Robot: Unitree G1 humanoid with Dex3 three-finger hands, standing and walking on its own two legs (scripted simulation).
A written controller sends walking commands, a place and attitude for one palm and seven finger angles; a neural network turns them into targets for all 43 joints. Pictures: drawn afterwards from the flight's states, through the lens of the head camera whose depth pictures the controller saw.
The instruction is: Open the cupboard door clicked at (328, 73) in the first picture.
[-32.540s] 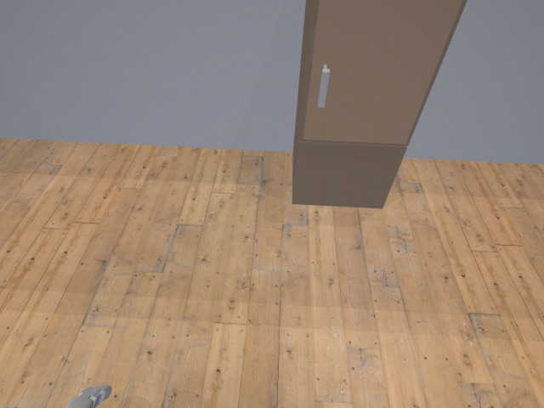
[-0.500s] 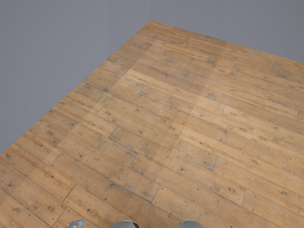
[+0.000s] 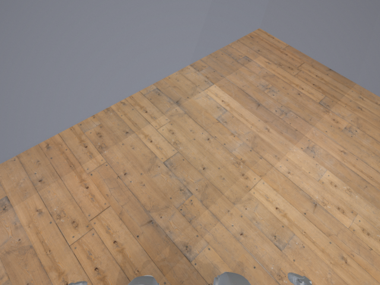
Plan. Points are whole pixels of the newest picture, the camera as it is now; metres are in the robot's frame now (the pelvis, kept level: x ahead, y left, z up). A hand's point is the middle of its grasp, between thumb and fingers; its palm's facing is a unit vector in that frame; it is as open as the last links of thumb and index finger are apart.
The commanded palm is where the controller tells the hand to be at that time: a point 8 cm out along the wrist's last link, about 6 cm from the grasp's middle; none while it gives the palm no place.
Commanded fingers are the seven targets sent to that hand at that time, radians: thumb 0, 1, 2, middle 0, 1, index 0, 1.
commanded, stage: turn to face it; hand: left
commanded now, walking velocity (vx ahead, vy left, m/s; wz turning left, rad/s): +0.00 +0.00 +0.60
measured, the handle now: out of the picture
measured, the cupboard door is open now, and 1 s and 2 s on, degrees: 40 40 40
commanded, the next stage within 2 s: none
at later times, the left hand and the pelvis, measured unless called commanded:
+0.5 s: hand out of the picture +0.03 +0.16 -0.16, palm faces +0.32 -0.92 -0.22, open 7.3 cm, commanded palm none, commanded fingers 0.00 0.90 0.90 -0.20 -0.30 -0.20 -0.30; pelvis +0.03 -0.04 +0.01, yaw +19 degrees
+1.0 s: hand out of the picture +0.02 +0.16 -0.14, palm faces +0.54 -0.78 -0.30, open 7.3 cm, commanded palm none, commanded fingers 0.00 0.90 0.90 -0.20 -0.30 -0.20 -0.30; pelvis +0.04 -0.08 +0.01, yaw +36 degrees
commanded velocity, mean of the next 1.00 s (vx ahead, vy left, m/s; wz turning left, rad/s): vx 0.00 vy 0.00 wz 0.60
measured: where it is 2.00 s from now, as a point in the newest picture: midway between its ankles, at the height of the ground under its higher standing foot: outside the picture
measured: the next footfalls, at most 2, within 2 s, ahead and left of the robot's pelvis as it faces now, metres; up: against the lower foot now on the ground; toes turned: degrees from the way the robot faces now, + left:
right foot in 0.20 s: +0.08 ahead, -0.16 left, +0.00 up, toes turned +4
left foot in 0.52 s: +0.03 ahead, +0.08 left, +0.00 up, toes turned +25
